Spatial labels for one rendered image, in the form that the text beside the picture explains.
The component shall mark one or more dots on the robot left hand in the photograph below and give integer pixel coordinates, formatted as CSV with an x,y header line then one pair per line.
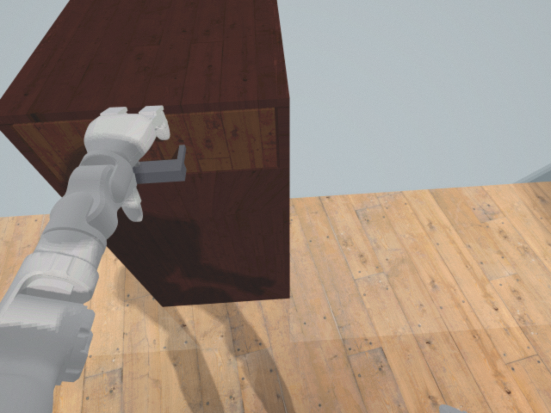
x,y
129,136

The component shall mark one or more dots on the left robot upper arm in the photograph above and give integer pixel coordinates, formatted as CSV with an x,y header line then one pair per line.
x,y
42,343

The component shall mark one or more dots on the cabinet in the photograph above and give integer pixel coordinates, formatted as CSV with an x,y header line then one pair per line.
x,y
219,236

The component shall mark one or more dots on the drawer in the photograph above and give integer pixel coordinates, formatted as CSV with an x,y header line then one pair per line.
x,y
215,140

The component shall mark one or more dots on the robot left forearm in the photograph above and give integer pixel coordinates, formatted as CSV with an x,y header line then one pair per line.
x,y
65,261

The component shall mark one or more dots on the handle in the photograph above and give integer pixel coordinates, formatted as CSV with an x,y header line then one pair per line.
x,y
173,170

